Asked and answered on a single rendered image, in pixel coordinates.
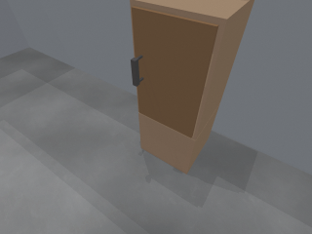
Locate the cupboard door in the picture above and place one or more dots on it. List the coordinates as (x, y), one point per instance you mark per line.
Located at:
(176, 55)

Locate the handle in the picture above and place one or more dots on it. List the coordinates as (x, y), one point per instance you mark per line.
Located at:
(135, 70)

